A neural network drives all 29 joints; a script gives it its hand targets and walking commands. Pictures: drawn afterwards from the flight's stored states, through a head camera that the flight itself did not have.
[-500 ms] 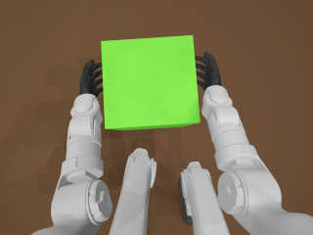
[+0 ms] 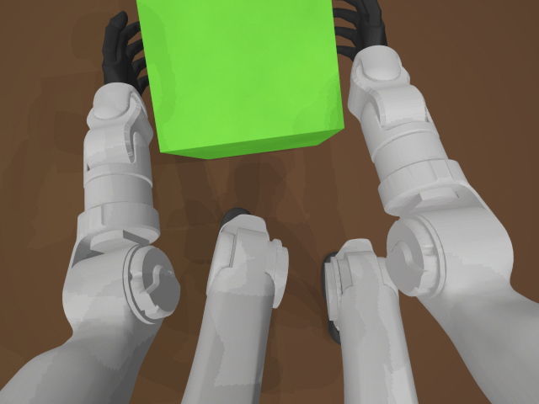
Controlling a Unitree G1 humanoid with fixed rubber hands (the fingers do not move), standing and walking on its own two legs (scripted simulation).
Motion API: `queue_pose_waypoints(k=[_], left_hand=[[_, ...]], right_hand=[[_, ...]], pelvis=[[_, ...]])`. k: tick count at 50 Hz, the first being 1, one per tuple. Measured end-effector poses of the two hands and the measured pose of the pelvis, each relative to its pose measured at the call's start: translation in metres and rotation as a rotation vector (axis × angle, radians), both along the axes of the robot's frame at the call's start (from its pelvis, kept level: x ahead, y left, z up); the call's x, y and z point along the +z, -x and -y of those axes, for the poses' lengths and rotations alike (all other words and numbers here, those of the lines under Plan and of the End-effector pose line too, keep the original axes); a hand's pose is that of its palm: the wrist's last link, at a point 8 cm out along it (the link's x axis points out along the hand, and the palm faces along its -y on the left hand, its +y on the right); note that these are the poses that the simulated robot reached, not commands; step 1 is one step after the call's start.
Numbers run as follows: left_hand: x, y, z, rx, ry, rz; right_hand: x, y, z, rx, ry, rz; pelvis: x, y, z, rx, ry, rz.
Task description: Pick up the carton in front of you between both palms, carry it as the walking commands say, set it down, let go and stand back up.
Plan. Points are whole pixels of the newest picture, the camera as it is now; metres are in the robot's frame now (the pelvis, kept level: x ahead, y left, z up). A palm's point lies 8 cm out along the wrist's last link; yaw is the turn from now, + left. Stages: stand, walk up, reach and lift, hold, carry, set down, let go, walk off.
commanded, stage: set down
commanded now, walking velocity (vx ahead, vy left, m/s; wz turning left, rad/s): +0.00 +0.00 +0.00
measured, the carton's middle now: (249, 80) +0.50 +0.16 -0.23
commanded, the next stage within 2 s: none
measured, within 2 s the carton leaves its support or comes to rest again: rests again in 0.78 s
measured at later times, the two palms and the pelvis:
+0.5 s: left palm (144, 93) +0.45 +0.29 -0.20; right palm (361, 62) +0.55 +0.01 -0.20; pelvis +0.00 +0.00 -0.03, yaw -1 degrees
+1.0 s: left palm (151, 97) +0.45 +0.29 -0.22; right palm (362, 68) +0.55 +0.00 -0.22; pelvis +0.00 -0.01 -0.04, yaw +0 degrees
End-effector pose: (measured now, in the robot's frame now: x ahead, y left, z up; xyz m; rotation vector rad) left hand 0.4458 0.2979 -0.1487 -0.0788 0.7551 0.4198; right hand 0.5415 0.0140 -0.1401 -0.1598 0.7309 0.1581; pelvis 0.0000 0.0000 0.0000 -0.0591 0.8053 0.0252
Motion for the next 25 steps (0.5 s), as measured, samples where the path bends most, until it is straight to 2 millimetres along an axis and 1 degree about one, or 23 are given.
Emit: queue_pose_waypoints(k=[4,6,9,17,25], left_hand=[[-0.022,0.0,-0.003,-0.001,-0.004,-0.019],[-0.028,0.0,-0.003,-0.002,-0.006,-0.033],[-0.032,-0.003,-0.002,-0.003,-0.013,-0.043],[-0.034,-0.011,0.001,-0.014,-0.025,-0.037],[-0.048,-0.002,0.006,-0.029,-0.01,-0.074]], right_hand=[[-0.023,-0.002,-0.003,0.007,0.002,-0.016],[-0.031,-0.002,-0.003,0.007,0.001,-0.029],[-0.039,-0.003,-0.002,0.013,0.0,-0.034],[-0.047,-0.009,0.003,0.027,-0.003,-0.019],[-0.055,-0.006,0.008,0.058,0.016,-0.041]], pelvis=[[-0.012,0.002,-0.001,-0.02,-0.003,0.031],[-0.016,0.001,-0.002,-0.03,-0.009,0.038],[-0.021,-0.001,-0.004,-0.039,-0.017,0.037],[-0.029,-0.003,-0.002,-0.056,-0.035,0.014],[-0.03,-0.003,0.003,-0.062,-0.046,0.013]])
